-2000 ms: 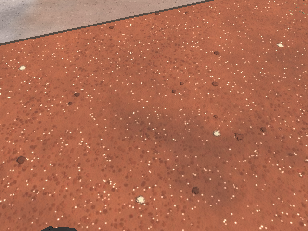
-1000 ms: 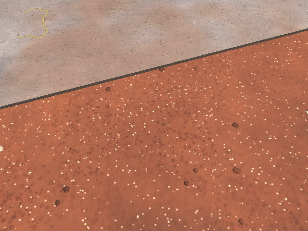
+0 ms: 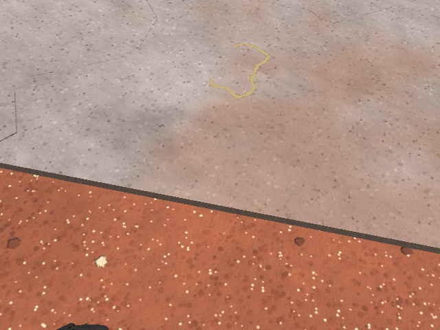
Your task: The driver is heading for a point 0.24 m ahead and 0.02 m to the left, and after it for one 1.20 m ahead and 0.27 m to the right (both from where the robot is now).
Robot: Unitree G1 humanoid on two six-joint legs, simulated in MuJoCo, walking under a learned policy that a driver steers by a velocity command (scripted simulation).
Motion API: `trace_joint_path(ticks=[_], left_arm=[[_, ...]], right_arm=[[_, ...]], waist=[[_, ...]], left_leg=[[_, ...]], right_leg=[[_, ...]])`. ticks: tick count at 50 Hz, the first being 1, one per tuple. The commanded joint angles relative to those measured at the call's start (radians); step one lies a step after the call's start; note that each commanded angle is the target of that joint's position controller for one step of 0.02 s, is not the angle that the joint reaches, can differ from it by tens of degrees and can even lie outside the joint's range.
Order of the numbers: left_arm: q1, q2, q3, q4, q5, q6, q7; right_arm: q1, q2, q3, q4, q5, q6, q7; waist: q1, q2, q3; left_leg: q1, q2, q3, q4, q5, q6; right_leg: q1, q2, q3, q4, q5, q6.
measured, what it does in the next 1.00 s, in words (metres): walks ahead: right foot, then left foot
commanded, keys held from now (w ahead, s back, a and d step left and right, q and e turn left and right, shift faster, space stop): w+q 0.18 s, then w+e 0.82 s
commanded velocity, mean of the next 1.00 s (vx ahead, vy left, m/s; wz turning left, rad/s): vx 0.50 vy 0.00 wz -0.11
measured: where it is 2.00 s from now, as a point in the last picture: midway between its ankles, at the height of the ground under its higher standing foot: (256, 171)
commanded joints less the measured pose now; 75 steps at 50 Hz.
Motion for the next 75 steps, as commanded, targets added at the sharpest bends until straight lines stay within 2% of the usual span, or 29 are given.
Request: trace_joint_path(ticks=[1,3,5,6,7,8,10,11,13,17,20,24,28,29,30,31,32,35,43,49,52,54,55,56,57,59,61,64,75], left_arm=[[-0.155,0.083,0.009,-0.123,-0.008,-0.029,-0.002],[-0.082,0.106,0.014,-0.114,-0.012,-0.038,0.002],[0.143,0.154,0.035,-0.05,-0.013,-0.053,0.022],[0.292,0.204,0.05,-0.029,0.003,-0.065,0.038],[0.38,0.291,0.068,-0.037,0.03,-0.062,0.051],[0.317,0.29,0.073,-0.036,0.014,-0.045,0.044],[0.196,0.112,0.034,-0.05,-0.004,-0.04,0.033],[0.188,0.088,0.025,-0.036,0.0,-0.045,0.029],[0.226,0.093,0.023,0.01,-0.006,-0.064,0.023],[0.271,0.117,0.03,0.055,-0.031,-0.083,0.006],[0.309,0.128,0.036,0.078,-0.03,-0.07,0.006],[0.37,0.172,0.053,0.099,-0.027,-0.06,0.002],[0.364,0.163,0.055,0.1,-0.032,-0.052,0.008],[0.339,0.11,0.041,0.067,-0.039,-0.058,0.006],[0.396,0.021,0.021,0.024,-0.057,-0.056,0.011],[0.404,0.112,0.042,0.045,-0.031,-0.035,0.02],[0.37,0.12,0.049,0.054,-0.023,-0.027,0.013],[0.338,0.085,0.051,0.06,-0.008,-0.005,-0.009],[0.113,0.045,0.035,-0.03,-0.001,0.024,-0.046],[-0.048,0.046,0.017,-0.099,0.004,0.018,-0.062],[0.003,0.07,0.028,-0.096,0.01,0.018,-0.049],[0.248,0.111,0.055,-0.025,0.017,0.002,-0.028],[0.394,0.199,0.085,0.013,0.025,-0.002,-0.009],[0.332,0.316,0.111,-0.015,-0.002,0.008,-0.001],[0.363,0.302,0.112,-0.027,-0.022,0.021,0.005],[0.283,0.195,0.082,-0.001,-0.028,0.014,0.019],[0.215,0.147,0.065,-0.01,-0.032,-0.003,0.023],[0.244,0.161,0.066,0.0,-0.037,-0.028,0.014],[0.452,0.161,0.057,0.062,-0.025,-0.041,0.027]], right_arm=[[0.065,-0.164,-0.035,-0.038,-0.008,-0.006,-0.013],[0.017,-0.183,-0.039,-0.054,-0.01,-0.007,-0.02],[-0.046,-0.205,-0.044,-0.072,-0.006,-0.017,-0.009],[-0.051,-0.17,-0.034,-0.086,0.005,-0.026,0.002],[0.005,-0.06,-0.009,-0.126,0.035,-0.029,0.003],[0.069,-0.106,-0.012,-0.134,0.014,-0.021,-0.001],[-0.025,-0.127,-0.012,-0.101,-0.02,-0.003,0.007],[-0.043,-0.097,-0.007,-0.104,-0.023,-0.002,0.016],[-0.046,-0.074,0.002,-0.106,-0.037,0.01,0.03],[-0.15,-0.066,0.016,-0.147,-0.047,0.014,0.041],[-0.302,-0.029,0.045,-0.196,-0.035,0.004,0.05],[-0.382,-0.058,0.048,-0.221,-0.022,-0.007,0.038],[-0.213,-0.111,0.024,-0.174,-0.034,-0.036,0.007],[-0.066,-0.184,0.004,-0.16,-0.056,-0.048,-0.008],[-0.015,-0.292,-0.022,-0.157,-0.057,-0.036,-0.016],[-0.045,-0.231,-0.015,-0.158,-0.039,-0.023,-0.015],[-0.112,-0.144,0.008,-0.17,-0.031,-0.024,-0.011],[-0.171,-0.064,0.028,-0.16,-0.022,-0.044,-0.011],[-0.076,-0.078,0.013,-0.091,-0.012,-0.064,-0.01],[-0.021,-0.127,-0.003,-0.051,-0.013,-0.051,-0.015],[-0.009,-0.169,-0.012,-0.033,-0.014,-0.031,-0.022],[-0.019,-0.19,-0.016,-0.037,-0.011,-0.011,-0.023],[-0.01,-0.152,-0.005,-0.068,-0.017,-0.012,-0.02],[-0.007,-0.064,0.009,-0.148,-0.007,-0.02,-0.001],[-0.13,-0.145,-0.002,-0.174,-0.018,-0.032,0.003],[-0.148,-0.109,0.011,-0.17,-0.003,-0.051,0.003],[-0.113,-0.102,0.013,-0.158,-0.035,-0.021,0.003],[-0.118,-0.081,0.015,-0.167,-0.044,0.017,0.012],[-0.471,-0.061,0.036,-0.275,-0.027,0.002,0.033]], waist=[[-0.011,0.114,0.01],[0.038,0.128,0.0],[0.147,0.097,-0.101],[0.213,0.032,-0.213],[0.203,-0.154,-0.348],[0.129,-0.256,-0.366],[0.11,0.008,-0.095],[0.095,-0.004,-0.054],[0.078,-0.066,-0.032],[0.065,-0.059,-0.035],[0.1,-0.063,-0.003],[0.124,-0.057,-0.017],[0.039,0.004,-0.087],[-0.032,0.127,-0.195],[-0.013,0.335,-0.262],[0.005,0.229,-0.206],[0.035,0.142,-0.103],[0.085,0.163,-0.026],[0.078,0.124,0.01],[0.045,0.118,0.052],[0.08,0.141,-0.002],[0.191,0.107,-0.148],[0.241,0.002,-0.255],[0.162,-0.245,-0.331],[0.226,-0.059,-0.316],[0.14,0.05,-0.089],[0.071,0.047,-0.059],[0.056,0.034,-0.063],[0.19,-0.016,0.004]], left_leg=[[0.055,0.271,-0.209,0.026,0.556,0.1],[0.017,0.274,-0.224,0.073,0.611,0.064],[-0.065,0.215,-0.192,0.292,0.763,0.017],[-0.183,0.15,-0.146,0.525,0.605,-0.006],[-0.442,0.023,-0.029,0.828,0.018,-0.04],[-0.581,0.018,0.006,0.965,-0.265,-0.036],[-0.599,0.124,0.021,0.966,-0.097,-0.041],[-0.569,0.144,0.023,0.913,-0.065,-0.046],[-0.521,0.149,0.025,0.857,-0.059,-0.06],[-0.573,0.191,0.11,0.701,0.005,-0.097],[-0.513,0.197,0.154,0.481,0.105,-0.131],[-0.407,0.164,0.175,0.333,0.144,-0.142],[-0.089,0.161,0.141,0.153,0.115,-0.101],[0.094,0.358,-0.062,0.087,-0.04,-0.054],[0.247,0.588,-0.402,-0.033,-0.21,0.026],[0.151,0.595,-0.482,-0.055,-0.304,0.065],[0.064,0.536,-0.359,-0.063,-0.27,0.05],[-0.055,0.42,-0.066,-0.105,0.077,0.0],[-0.028,0.401,0.196,-0.13,0.379,0.02],[0.023,0.418,0.321,-0.091,0.494,-0.008],[0.095,0.424,0.379,0.105,0.919,-0.028],[0.014,0.405,0.408,0.48,0.92,-0.05],[-0.21,0.373,0.408,0.782,0.546,-0.081],[-0.645,0.145,0.32,1.142,-0.253,-0.147],[-0.755,0.164,0.129,1.185,-0.204,-0.142],[-0.718,0.254,0.117,1.028,-0.055,-0.129],[-0.589,0.279,0.106,0.919,-0.05,-0.145],[-0.562,0.267,0.128,0.823,-0.021,-0.17],[-0.647,0.208,0.162,0.368,0.28,-0.147]], right_leg=[[-0.021,0.054,-0.025,-0.089,0.002,-0.019],[0.128,0.076,-0.016,-0.169,-0.043,-0.045],[0.455,0.118,-0.036,-0.247,-0.074,-0.084],[0.692,-0.007,0.079,-0.28,-0.153,-0.123],[0.943,-0.292,0.452,-0.335,-0.31,-0.193],[0.909,-0.374,0.762,-0.438,-0.353,-0.266],[0.628,-0.269,0.484,-0.47,-0.384,-0.246],[0.554,-0.213,0.373,-0.495,-0.285,-0.227],[0.484,-0.155,0.254,-0.513,-0.087,-0.228],[0.5,-0.13,0.177,-0.541,0.093,-0.273],[0.439,-0.08,0.122,-0.562,0.063,-0.261],[0.453,-0.097,0.154,-0.512,0.103,-0.24],[0.399,-0.044,0.165,-0.274,0.078,-0.183],[0.295,0.033,0.095,-0.012,-0.047,-0.152],[0.033,0.162,-0.033,0.247,-0.458,-0.122],[-0.03,0.111,0.01,0.38,-0.479,-0.137],[-0.038,0.067,0.039,0.407,-0.393,-0.143],[0.009,0.015,0.018,0.377,-0.264,-0.109],[-0.095,0.0,-0.025,0.244,-0.043,-0.062],[0.029,0.031,-0.136,-0.039,-0.025,-0.126],[0.162,0.117,-0.196,-0.088,-0.17,-0.189],[0.47,0.188,-0.183,-0.188,-0.176,-0.248],[0.727,0.024,0.051,-0.229,-0.297,-0.296],[0.983,-0.246,0.635,-0.364,-0.301,-0.442],[0.964,-0.254,0.667,-0.439,-0.193,-0.447],[0.698,-0.187,0.406,-0.44,0.053,-0.388],[0.541,-0.095,0.283,-0.464,0.175,-0.345],[0.474,-0.049,0.236,-0.493,0.212,-0.348],[0.657,-0.047,0.24,-0.472,0.284,-0.267]])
